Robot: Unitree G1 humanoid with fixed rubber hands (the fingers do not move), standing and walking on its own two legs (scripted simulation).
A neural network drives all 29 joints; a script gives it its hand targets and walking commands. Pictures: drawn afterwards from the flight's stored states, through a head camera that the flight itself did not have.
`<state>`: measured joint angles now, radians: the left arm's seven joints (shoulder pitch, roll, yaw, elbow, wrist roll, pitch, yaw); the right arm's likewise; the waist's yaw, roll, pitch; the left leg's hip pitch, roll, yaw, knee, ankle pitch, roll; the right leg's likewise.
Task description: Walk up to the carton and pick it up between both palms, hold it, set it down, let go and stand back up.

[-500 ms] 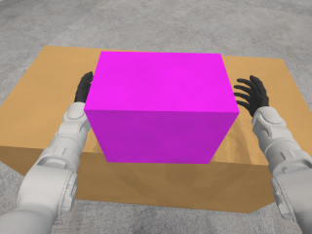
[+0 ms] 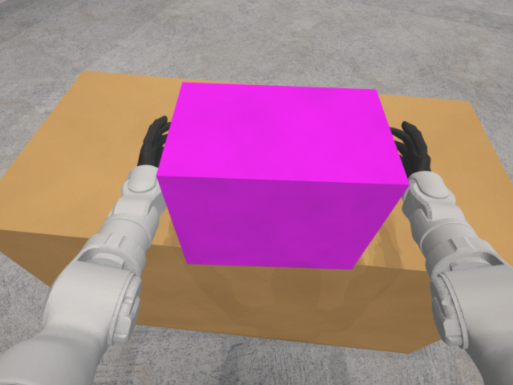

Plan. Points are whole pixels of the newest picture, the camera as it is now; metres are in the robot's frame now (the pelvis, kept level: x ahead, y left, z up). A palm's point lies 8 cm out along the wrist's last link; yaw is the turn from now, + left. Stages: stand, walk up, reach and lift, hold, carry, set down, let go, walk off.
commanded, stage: reach and lift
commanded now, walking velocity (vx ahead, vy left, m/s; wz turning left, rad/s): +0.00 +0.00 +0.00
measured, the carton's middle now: (274, 183) +0.44 +0.01 +0.05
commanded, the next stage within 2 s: none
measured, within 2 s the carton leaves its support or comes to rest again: leaves its support in 1.12 s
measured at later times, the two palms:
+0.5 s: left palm (156, 165) +0.43 +0.21 +0.08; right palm (403, 175) +0.44 -0.19 +0.09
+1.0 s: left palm (156, 164) +0.43 +0.21 +0.09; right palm (404, 175) +0.44 -0.19 +0.09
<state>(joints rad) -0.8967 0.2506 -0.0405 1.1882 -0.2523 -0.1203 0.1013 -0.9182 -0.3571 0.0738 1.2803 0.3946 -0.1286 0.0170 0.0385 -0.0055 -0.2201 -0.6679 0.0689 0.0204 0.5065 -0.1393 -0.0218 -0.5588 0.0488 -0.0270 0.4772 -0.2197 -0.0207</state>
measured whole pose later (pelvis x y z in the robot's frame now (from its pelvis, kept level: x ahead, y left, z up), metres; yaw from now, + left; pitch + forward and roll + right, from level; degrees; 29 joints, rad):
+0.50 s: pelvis +0.00 +0.00 +0.00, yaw +0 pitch +18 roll -2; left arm -0.90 0.23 -0.02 1.21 -0.24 -0.15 0.10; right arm -0.90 -0.32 0.05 1.26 0.36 -0.14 0.00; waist 0.04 0.00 -0.23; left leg -0.68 0.07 0.02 0.51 -0.14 -0.02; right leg -0.57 0.05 -0.03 0.48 -0.22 -0.02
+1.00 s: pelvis +0.01 +0.01 +0.01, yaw +1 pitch +17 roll -1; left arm -0.83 0.19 0.10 1.16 -0.12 -0.19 0.09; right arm -0.83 -0.29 -0.09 1.18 0.18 -0.13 0.02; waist 0.02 0.01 -0.22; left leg -0.60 0.05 0.02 0.43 -0.12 -0.01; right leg -0.49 0.03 -0.03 0.40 -0.20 -0.01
